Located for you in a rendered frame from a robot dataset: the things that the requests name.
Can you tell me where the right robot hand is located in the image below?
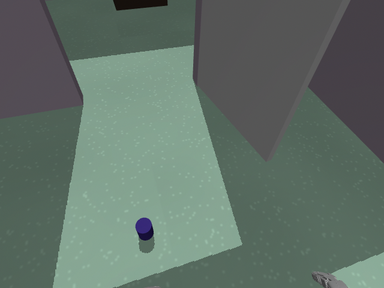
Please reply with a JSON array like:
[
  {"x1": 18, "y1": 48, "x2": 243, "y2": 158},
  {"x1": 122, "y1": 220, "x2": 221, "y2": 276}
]
[{"x1": 312, "y1": 271, "x2": 348, "y2": 288}]

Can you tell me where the can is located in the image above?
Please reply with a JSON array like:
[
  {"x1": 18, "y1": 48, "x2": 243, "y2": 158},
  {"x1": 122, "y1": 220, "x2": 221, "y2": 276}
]
[{"x1": 136, "y1": 218, "x2": 154, "y2": 241}]

